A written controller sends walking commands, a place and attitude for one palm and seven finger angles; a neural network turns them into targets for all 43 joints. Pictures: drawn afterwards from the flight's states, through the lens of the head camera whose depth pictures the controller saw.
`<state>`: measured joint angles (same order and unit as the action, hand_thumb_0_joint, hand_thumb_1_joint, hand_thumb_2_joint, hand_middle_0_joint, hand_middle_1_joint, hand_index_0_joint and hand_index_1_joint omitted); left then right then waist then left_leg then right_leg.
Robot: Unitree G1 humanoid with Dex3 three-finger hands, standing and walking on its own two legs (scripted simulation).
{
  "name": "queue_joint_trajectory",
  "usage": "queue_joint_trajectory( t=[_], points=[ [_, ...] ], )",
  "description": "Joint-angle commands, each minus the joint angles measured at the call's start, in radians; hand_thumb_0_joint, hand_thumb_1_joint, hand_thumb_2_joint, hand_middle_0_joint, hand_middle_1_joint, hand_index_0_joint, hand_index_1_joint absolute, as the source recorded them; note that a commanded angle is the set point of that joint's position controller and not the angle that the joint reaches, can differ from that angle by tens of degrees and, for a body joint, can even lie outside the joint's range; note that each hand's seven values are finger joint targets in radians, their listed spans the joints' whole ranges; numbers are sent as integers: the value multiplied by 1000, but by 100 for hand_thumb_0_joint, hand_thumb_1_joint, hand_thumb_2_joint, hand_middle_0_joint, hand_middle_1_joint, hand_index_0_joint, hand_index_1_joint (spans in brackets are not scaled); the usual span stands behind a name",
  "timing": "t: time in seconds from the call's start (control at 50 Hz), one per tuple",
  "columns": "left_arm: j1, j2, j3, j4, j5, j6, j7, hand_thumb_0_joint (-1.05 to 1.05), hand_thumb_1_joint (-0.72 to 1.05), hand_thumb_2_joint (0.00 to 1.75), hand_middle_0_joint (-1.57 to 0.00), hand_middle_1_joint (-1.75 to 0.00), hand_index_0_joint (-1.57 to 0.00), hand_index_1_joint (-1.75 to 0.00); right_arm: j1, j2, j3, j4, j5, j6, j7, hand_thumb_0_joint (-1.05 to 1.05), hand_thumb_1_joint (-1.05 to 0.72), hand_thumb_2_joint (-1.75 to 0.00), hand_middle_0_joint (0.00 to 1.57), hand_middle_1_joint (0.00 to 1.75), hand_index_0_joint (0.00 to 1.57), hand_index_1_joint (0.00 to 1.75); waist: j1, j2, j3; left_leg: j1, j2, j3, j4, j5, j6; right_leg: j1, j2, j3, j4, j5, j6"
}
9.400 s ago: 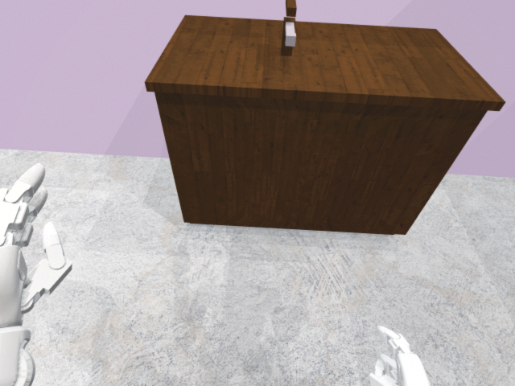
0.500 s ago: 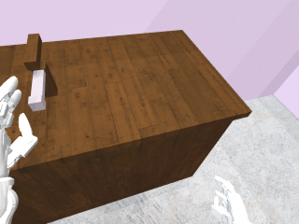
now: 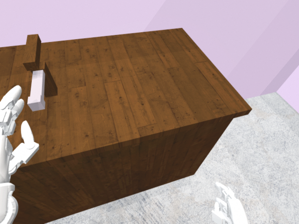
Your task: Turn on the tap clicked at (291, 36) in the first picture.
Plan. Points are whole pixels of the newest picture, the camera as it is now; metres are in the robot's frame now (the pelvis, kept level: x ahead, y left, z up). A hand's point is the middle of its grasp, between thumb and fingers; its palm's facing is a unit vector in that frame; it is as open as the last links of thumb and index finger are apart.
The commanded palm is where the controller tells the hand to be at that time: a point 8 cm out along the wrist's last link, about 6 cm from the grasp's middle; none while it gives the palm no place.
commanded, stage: turn the palm inward beside the body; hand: left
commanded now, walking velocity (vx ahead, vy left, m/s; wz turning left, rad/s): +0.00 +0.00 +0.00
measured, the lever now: (36, 103) +0.35 +0.32 +0.12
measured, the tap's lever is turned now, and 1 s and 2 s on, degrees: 0 0 0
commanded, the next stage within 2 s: none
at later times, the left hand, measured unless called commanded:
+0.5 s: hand (32, 163) +0.18 +0.23 +0.17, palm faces +0.57 -0.78 -0.27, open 7.4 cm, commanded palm +0.13 +0.26 +0.18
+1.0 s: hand (55, 157) +0.20 +0.20 +0.16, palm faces +0.50 -0.83 -0.23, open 7.4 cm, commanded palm +0.14 +0.24 +0.18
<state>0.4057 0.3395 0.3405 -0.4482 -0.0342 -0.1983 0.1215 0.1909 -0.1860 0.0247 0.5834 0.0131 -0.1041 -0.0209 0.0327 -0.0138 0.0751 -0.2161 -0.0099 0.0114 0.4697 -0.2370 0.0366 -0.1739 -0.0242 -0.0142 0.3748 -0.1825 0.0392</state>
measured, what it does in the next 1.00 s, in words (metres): shifts its weight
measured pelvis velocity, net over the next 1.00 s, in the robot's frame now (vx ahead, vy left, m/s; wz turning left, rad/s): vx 0.02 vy -0.06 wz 0.04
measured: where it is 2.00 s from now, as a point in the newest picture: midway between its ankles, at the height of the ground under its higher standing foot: outside the picture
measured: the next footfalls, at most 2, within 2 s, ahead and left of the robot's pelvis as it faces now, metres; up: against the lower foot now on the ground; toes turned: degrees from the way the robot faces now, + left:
none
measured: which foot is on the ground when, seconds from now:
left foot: down 0.00-1.00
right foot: down 0.00-1.00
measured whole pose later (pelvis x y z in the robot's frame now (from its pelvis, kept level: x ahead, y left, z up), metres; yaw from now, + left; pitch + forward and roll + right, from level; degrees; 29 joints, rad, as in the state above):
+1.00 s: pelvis +0.02 -0.06 -0.02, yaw +2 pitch -1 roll +1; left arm 0.42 0.28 0.34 -0.49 -0.19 0.05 0.09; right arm 0.19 -0.25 0.01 0.69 0.02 -0.23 -0.11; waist 0.09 0.05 -0.03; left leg -0.25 0.01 -0.05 0.60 -0.32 -0.04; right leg -0.25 -0.01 -0.08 0.63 -0.36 -0.04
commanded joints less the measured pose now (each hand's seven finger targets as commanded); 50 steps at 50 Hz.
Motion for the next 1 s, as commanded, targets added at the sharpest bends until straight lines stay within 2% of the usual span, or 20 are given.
queue_joint_trajectory(
  t=[0.0,0.02,0.04,0.06,0.08,0.12,0.16,0.18,0.2,0.26,0.28,0.34,0.42,0.54,0.58,0.6,0.68,0.72,0.8,0.98],
  points=[
    [-611,473,330,47,142,-26,-17,0,90,90,-20,-30,-20,-30,-8,-115,-56,-123,-106,-84,-48,0,-90,-90,20,30,20,30,70,230,-374,148,57,-52,-56,500,-72,100,24,-46,130,96,-97],
    [-409,183,79,99,-3,67,-59,0,90,90,-20,-30,-20,-30,0,-132,-43,-118,-52,-91,14,0,-90,-90,20,30,20,30,-9,215,-345,257,67,-61,-30,777,-146,-54,77,-93,100,112,-91],
    [-406,120,83,-126,-85,96,-97,0,90,90,-20,-30,-20,-30,-23,-182,-67,-116,-54,-108,20,0,-90,-90,20,30,20,30,27,160,-459,360,70,-54,-5,837,-139,-32,72,-81,102,165,-69],
    [-227,186,144,-12,-119,158,-125,0,90,90,-20,-30,-20,-30,-29,-204,-79,-81,-38,-110,13,0,-90,-90,20,30,20,30,67,120,-422,322,71,-38,-9,747,-116,-13,62,-80,94,160,-67],
    [-73,63,51,49,-133,217,-150,0,90,90,-20,-30,-20,-30,-82,-188,-53,-92,-15,-103,25,0,-90,-90,20,30,20,30,69,133,-317,247,67,-29,-28,658,-118,-29,66,-94,86,143,-61],
    [-149,118,37,-71,-85,244,-143,0,90,90,-20,-30,-20,-30,-164,-198,-42,-111,0,-92,29,0,-90,-90,20,30,20,30,48,51,-151,70,61,-28,-49,342,-66,-48,46,-120,79,130,-61],
    [-95,168,85,-121,-46,226,-105,0,90,90,-20,-30,-20,-30,-183,-188,-39,-130,-9,-80,21,0,-90,-90,20,30,20,30,44,11,-136,0,45,-35,-73,136,-44,-55,47,-119,98,29,-61],
    [-121,266,173,-193,-39,195,-68,0,90,90,-20,-30,-20,-30,-203,-187,-40,-137,-8,-76,11,0,-90,-90,20,30,20,30,55,51,-170,-5,36,-24,-70,92,-41,-40,50,-104,105,1,-63],
    [-178,278,182,-267,-30,154,-44,0,90,90,-20,-30,-20,-30,-205,-167,-38,-155,-24,-79,4,0,-90,-90,20,30,20,30,55,84,-233,-5,20,-24,-63,58,-41,-40,47,-92,114,-42,-64],
    [-235,252,193,-235,-57,45,29,0,90,90,-20,-30,-20,-30,-189,-138,-31,-115,-20,-94,-22,0,-90,-90,20,30,20,30,35,115,-170,-44,8,-24,-38,-122,-39,-119,49,-72,118,-170,-54],
    [-288,286,212,-232,-50,26,52,0,90,90,-20,-30,-20,-30,-185,-135,-26,-100,-16,-97,-30,0,-90,-90,20,30,20,30,29,117,-155,-58,7,-26,-33,-176,-35,-142,48,-64,114,-211,-52],
    [-343,222,135,-88,-47,35,57,0,90,90,-20,-30,-20,-30,-183,-141,-28,-60,-15,-108,-48,0,-90,-90,20,30,20,30,9,108,-120,-80,-6,-23,2,-258,-28,-164,26,-35,91,-279,-48],
    [-404,213,52,-51,-59,131,-7,0,90,90,-20,-30,-20,-30,-219,-148,-19,-57,-1,-113,-85,0,-90,-90,20,30,20,30,18,88,-113,-71,-19,-6,38,-225,-18,-151,-7,34,22,-379,-44],
    [-366,238,95,-82,-96,192,-32,0,90,90,-20,-30,-20,-30,-240,-139,-23,-49,8,-129,-108,0,-90,-90,20,30,20,30,48,26,-91,-85,-4,-22,71,-158,-25,-120,-43,104,-29,-471,-39],
    [-306,279,170,-92,-111,181,-16,0,90,90,-20,-30,-20,-30,-233,-140,-32,-44,6,-135,-105,0,-90,-90,20,30,20,30,67,-1,-122,-94,4,-31,81,-125,-27,-92,-50,113,-24,-430,-31],
    [-281,236,152,-108,-125,178,-15,0,90,90,-20,-30,-20,-30,-236,-130,-30,-52,6,-136,-101,0,-90,-90,20,30,20,30,66,-2,-130,-101,7,-32,78,-119,-29,-78,-61,114,-15,-397,-25],
    [-180,237,200,-128,-143,187,1,0,90,90,-20,-30,-20,-30,-213,-139,-38,-48,4,-137,-93,0,-90,-90,20,30,20,30,71,12,-162,-85,13,-34,91,-38,-24,-50,-65,101,14,-184,-11],
    [-150,198,173,-146,-147,193,-3,0,90,90,-20,-30,-20,-30,-185,-143,-40,-51,6,-142,-93,0,-90,-90,20,30,20,30,59,-21,-188,-69,6,-23,91,52,-15,-29,-50,64,62,9,-7],
    [-127,165,142,-217,-146,184,-18,0,90,90,-20,-30,-20,-30,-144,-146,-40,-60,3,-165,-93,0,-90,-90,20,30,20,30,54,30,-241,-9,-8,-9,91,192,-7,-12,-22,-8,137,254,-15],
    [-94,138,122,-297,-148,182,-2,0,90,90,-20,-30,-20,-30,-142,-145,-42,-67,10,-198,-91,0,-90,-90,20,30,20,30,65,64,-236,9,-10,-13,86,251,-11,-29,-1,-52,158,226,-41]
  ],
)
